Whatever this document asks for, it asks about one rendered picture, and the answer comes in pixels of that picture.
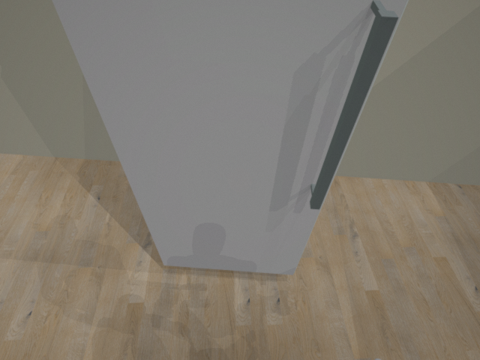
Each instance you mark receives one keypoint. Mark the fridge door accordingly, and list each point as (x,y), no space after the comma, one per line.
(221,113)

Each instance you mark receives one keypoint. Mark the handle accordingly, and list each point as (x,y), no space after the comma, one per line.
(377,41)

